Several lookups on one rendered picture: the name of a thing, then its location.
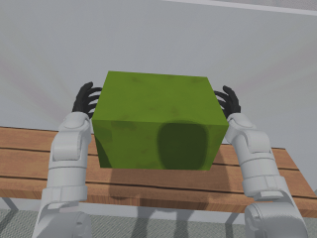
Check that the robot right upper arm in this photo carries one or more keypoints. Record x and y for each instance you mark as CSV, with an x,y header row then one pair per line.
x,y
273,220

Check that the table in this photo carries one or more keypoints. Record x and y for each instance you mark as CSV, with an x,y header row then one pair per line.
x,y
24,169

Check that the robot left forearm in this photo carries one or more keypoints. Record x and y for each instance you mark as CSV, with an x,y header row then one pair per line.
x,y
67,166

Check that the robot right forearm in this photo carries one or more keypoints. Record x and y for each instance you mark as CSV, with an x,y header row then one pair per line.
x,y
261,178

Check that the robot left hand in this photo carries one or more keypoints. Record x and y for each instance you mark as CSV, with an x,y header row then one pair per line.
x,y
81,103

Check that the robot left upper arm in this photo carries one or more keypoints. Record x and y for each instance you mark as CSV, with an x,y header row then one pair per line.
x,y
76,224

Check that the robot right hand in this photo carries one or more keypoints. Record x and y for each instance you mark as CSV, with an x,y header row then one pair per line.
x,y
231,105

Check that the carton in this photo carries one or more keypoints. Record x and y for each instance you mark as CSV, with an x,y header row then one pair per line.
x,y
153,121

